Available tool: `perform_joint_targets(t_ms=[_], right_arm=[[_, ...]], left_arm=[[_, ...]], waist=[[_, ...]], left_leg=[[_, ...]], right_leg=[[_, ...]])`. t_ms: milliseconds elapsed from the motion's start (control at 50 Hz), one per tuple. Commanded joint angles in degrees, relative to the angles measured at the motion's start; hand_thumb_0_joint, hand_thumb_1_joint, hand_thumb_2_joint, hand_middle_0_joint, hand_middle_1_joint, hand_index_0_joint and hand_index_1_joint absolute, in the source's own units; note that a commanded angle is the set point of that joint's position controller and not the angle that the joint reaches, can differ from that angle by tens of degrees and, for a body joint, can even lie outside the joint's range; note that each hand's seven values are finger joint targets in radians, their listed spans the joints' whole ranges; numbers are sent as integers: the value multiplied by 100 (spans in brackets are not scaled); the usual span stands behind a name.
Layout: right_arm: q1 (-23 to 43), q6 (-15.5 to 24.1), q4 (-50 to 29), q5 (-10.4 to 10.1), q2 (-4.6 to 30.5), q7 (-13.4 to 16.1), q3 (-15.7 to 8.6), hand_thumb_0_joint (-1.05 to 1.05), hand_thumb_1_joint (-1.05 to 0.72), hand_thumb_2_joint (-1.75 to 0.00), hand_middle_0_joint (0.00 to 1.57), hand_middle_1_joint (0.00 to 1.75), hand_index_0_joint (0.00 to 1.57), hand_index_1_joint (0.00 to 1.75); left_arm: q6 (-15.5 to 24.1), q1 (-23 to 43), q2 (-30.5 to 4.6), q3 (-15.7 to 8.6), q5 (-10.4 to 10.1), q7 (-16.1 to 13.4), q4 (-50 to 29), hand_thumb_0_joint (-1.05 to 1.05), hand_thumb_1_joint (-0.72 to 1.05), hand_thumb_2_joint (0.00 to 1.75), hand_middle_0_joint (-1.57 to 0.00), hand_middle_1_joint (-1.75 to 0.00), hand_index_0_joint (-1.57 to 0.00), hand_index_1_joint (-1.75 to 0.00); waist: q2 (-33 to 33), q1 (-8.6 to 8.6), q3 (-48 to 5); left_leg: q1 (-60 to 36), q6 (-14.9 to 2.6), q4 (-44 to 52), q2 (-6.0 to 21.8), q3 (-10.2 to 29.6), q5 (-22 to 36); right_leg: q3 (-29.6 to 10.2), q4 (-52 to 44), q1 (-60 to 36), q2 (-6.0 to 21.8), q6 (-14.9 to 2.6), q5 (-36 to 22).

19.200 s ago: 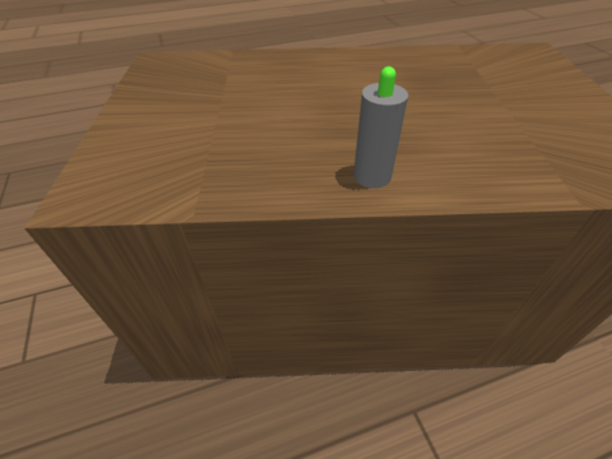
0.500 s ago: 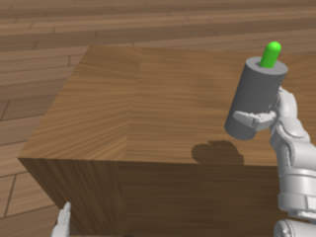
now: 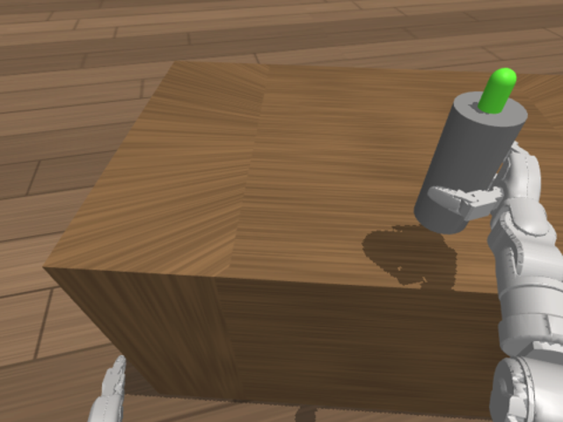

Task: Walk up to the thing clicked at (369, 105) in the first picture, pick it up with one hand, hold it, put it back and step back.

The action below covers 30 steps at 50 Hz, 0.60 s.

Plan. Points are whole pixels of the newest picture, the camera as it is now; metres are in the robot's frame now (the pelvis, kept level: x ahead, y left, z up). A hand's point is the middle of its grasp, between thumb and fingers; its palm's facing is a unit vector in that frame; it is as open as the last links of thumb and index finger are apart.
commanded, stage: crouch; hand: right
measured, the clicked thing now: (467, 155) +0.43 -0.20 +0.19
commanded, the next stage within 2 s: lower in 0.10 s
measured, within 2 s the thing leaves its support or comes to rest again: rests again in 1.00 s
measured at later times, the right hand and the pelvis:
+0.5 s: hand (454, 195) +0.45 -0.23 +0.11, palm faces +0.25 +0.97 -0.03, open 11.2 cm; pelvis +0.00 +0.00 -0.01, yaw +0 degrees
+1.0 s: hand (448, 208) +0.45 -0.23 +0.07, palm faces +0.25 +0.97 -0.01, open 11.2 cm; pelvis +0.00 -0.01 -0.01, yaw +0 degrees
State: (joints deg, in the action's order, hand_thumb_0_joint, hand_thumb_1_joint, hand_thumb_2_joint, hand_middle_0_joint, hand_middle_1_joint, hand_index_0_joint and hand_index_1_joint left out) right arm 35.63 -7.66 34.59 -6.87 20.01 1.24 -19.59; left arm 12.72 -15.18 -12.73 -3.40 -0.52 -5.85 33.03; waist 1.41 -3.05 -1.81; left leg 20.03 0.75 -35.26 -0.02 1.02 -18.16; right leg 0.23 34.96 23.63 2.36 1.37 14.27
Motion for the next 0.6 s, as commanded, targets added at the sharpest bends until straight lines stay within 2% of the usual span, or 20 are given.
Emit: perform_joint_targets(t_ms=[0, 20, 40, 80, 100, 180, 200, 220, 240, 260, 280, 300, 340, 360, 400, 420, 480, 500, 540, 580], right_arm=[[3628, 861, -1621, -136, 1760, -89, -305, 0, 4, -130, 121, 142, 128, 142], [3417, 852, -1272, -143, 1593, -123, -200, 0, 2, -132, 123, 144, 130, 144], [3390, 890, -1210, -149, 1698, -134, -271, 0, 3, -132, 124, 145, 130, 145], [3550, 991, -1257, -157, 1811, -140, -361, 0, 2, -131, 124, 144, 130, 144], [3817, 1064, -1615, -137, 2037, -114, -439, 0, 2, -131, 123, 143, 129, 143], [3554, 1186, -1177, -196, 2008, -134, -509, 0, 4, -130, 122, 142, 128, 143], [3942, 1274, -1553, -170, 2145, -128, -513, 0, 2, -129, 121, 142, 128, 142], [3733, 1273, -1155, -164, 2085, -140, -512, 0, 2, -128, 120, 140, 126, 140], [3571, 1276, -993, -162, 1981, -154, -437, 0, 4, -128, 119, 140, 126, 140], [3167, 1274, -322, -168, 1704, -197, -362, 0, 3, -128, 119, 140, 126, 140], [2618, 1252, 365, -202, 1228, -278, -147, 0, 5, -128, 119, 140, 125, 140], [2509, 1324, 480, -203, 1220, -353, -145, 0, 4, -126, 118, 139, 125, 139], [3440, 1550, -336, -114, 1975, -348, -437, 0, 5, -125, 116, 137, 122, 137], [3609, 1621, -579, -85, 2092, -343, -458, 0, 5, -125, 117, 137, 123, 137], [3502, 1712, -517, -134, 1936, -297, -424, 0, 7, -128, 119, 140, 126, 140], [3469, 1805, -612, -151, 2083, -260, -550, 0, 5, -127, 119, 140, 125, 140], [3844, 2113, -1069, -155, 2140, -232, -569, 0, 2, -126, 119, 138, 125, 138], [3473, 2127, -701, -146, 2055, -242, -530, 0, 3, -127, 120, 139, 126, 139], [2770, 2119, 430, -169, 1327, -335, -171, 0, 0, -128, 121, 141, 127, 141], [3569, 2352, -606, -117, 2455, -254, -770, 0, -1, -129, 122, 142, 128, 142]], left_arm=[[269, 562, -714, -193, 8, -31, -846, 0, -54, 5, -5, -4, -5, -5], [247, 505, -619, -126, -1, -7, -674, 0, -54, 5, -5, -4, -5, -4], [230, 414, -722, -257, 0, -7, -589, 0, -53, 5, -5, -4, -5, -4], [226, 591, -741, -139, 3, 29, -940, 0, -54, 5, -5, -4, -5, -4], [199, 618, -759, -192, 0, 27, -934, 0, -54, 5, -5, -4, -5, -4], [147, 484, -1042, -461, -22, -4, -1025, 0, -54, 5, -5, -4, -5, -4], [138, 666, -772, -202, -41, 20, -1240, 0, -55, 6, -5, -4, -4, -5], [105, 633, -932, -399, -42, -10, -1174, 0, -55, 6, -5, -4, -4, -5], [77, 534, -919, -373, -47, -12, -1198, 0, -55, 6, -5, -4, -4, -5], [10, 76, -669, -216, -43, 41, -763, 0, -55, 6, -5, -4, -4, -5], [5, 180, -566, -104, -58, 101, -695, 0, -55, 6, -5, -4, -4, -5], [27, 410, -436, 5, -67, 149, -780, 0, -55, 5, -5, -4, -4, -4], [12, 701, -785, -245, -32, 148, -1103, 0, -54, 5, -5, -4, -5, -4], [-21, 544, -957, -431, -4, 144, -1032, 0, -54, 5, -5, -4, -5, -4], [-60, 208, -1007, -457, 2, 140, -882, 0, -54, 5, -5, -4, -5, -4], [-58, 363, -1092, -521, -18, 123, -1073, 0, -54, 5, -5, -4, -5, -4], [-27, 621, -865, -267, -16, 89, -1610, 0, -55, 6, -5, -4, -4, -5], [-60, 501, -777, -193, -20, 85, -1503, 0, -55, 7, -5, -4, -4, -5], [-137, 366, -364, 154, -5, 144, -1053, 0, -56, 7, -5, -4, -4, -5], [-127, 631, -955, -365, 43, 72, -1171, 0, -55, 6, -5, -4, -4, -5]], waist=[[394, -3, -2466], [411, -3, -2279], [458, -33, -2292], [344, -28, -2528], [419, 8, -2572], [2, -164, -2523], [110, -59, -2557], [32, -157, -2567], [-40, -172, -2282], [-71, -217, -1926], [-162, -178, -1555], [-37, -129, -1580], [306, -92, -2350], [484, -109, -2688], [379, -180, -2610], [205, -173, -2649], [121, -219, -3171], [70, -177, -2889], [86, -190, -2131], [694, -75, -2951]], left_leg=[[-61, -31, 478, -60, -169, 1555], [59, -36, 465, -72, -181, 1548], [80, -43, 462, -82, -196, 1541], [-25, -29, 452, -88, -216, 1598], [-73, -32, 438, -77, -204, 1593], [-73, 21, 435, -85, -208, 1709], [-125, 19, 425, -55, -180, 1739], [-17, 17, 401, -71, -182, 1753], [102, 9, 447, -88, -205, 1564], [184, 23, 447, -79, -187, 1587], [361, 17, 469, -90, -200, 1345], [392, 24, 455, -59, -151, 1309], [357, -7, 327, -53, -111, 1452], [345, -18, 279, -59, -119, 1643], [308, -10, 220, -87, -160, 1862], [246, -11, 198, -115, -190, 1850], [31, 11, 97, -130, -198, 2073], [42, 10, 108, -132, -203, 1977], [396, 7, 160, -110, -161, 1646], [325, -33, 92, -78, -92, 1665]], right_leg=[[72, -223, -1559, -162, -183, -1088], [75, -230, -1528, -156, -160, -1101], [55, -245, -1506, -144, -154, -1106], [54, -223, -1484, -146, -170, -1150], [70, -210, -1490, -159, -165, -1123], [66, -164, -1419, -175, -237, -1107], [99, -150, -1391, -197, -229, -1140], [85, -125, -1464, -173, -235, -1157], [72, -174, -1360, -166, -234, -984], [84, -144, -1113, -182, -262, -950], [74, -190, -880, -180, -255, -737], [98, -174, -771, -188, -249, -700], [101, -75, -1052, -171, -215, -922], [98, -17, -1325, -165, -202, -1161], [69, 76, -1385, -155, -210, -1428], [38, 81, -1341, -140, -211, -1424], [18, 254, -1425, -120, -228, -1641], [27, 231, -1249, -136, -227, -1512], [64, 181, -772, -170, -247, -1100], [80, 201, -1115, -155, -194, -1186]])
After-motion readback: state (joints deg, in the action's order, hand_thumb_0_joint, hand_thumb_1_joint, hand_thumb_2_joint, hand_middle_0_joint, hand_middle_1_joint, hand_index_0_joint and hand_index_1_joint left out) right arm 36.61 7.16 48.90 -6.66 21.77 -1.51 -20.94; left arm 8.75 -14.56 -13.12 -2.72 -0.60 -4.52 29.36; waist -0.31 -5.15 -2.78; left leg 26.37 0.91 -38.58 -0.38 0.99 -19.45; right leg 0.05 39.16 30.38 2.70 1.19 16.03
